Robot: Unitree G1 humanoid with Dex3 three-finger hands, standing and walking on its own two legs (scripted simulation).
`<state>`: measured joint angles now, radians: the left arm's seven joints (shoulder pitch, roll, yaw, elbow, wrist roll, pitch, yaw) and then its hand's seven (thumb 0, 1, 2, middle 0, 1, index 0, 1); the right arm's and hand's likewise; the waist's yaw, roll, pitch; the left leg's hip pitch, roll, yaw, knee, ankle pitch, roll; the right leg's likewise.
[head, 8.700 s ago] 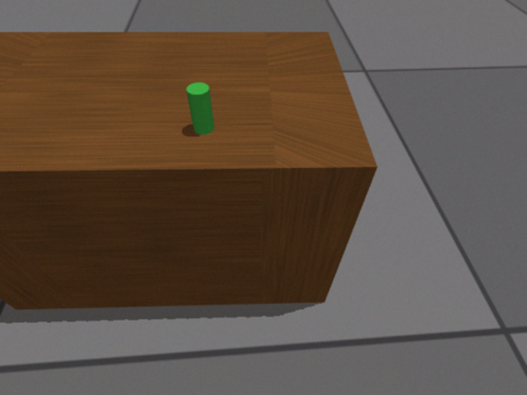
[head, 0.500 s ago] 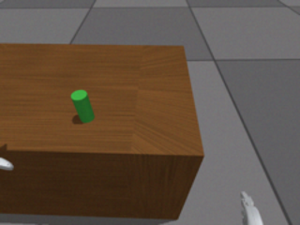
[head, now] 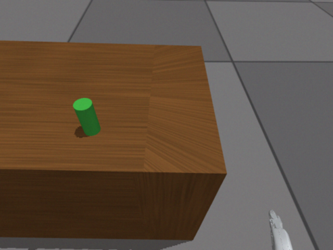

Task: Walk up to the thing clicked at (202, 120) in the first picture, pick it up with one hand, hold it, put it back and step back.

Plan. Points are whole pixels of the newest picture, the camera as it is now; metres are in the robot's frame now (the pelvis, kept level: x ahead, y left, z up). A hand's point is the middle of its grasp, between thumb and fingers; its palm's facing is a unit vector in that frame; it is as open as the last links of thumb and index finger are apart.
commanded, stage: go down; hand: left
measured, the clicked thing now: (87, 117) +0.48 +0.23 +0.03
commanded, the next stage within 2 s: approach in 1.88 s
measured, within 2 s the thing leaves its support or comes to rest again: neither
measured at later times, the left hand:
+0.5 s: hand out of the picture +0.34 +0.40 +0.16, palm faces +0.23 -0.97 +0.00, open 17.7 cm
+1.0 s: hand out of the picture +0.35 +0.42 +0.16, palm faces +0.25 -0.97 -0.01, open 17.7 cm
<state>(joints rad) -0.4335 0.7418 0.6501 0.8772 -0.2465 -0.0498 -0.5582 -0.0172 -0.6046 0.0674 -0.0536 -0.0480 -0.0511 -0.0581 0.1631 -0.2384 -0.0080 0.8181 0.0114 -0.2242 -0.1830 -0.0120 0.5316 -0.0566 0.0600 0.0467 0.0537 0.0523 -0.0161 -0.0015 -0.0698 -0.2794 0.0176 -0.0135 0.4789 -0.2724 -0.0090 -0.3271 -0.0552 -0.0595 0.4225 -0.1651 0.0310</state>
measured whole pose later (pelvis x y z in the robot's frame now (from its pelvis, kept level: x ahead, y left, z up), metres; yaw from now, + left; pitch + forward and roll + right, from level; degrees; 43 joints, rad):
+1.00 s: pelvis +0.01 +0.00 -0.01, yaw +0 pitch +10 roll -2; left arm -0.58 0.94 0.70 1.11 -0.21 -0.09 -0.66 -0.02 -0.60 0.07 -0.05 -0.06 -0.05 -0.07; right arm 0.15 -0.23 0.04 0.78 0.00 -0.23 -0.21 -0.01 0.53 -0.06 0.06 0.05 0.06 0.05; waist -0.06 -0.02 -0.10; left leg -0.43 0.02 -0.03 0.59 -0.33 0.00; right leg -0.46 -0.05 -0.07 0.49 -0.20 0.03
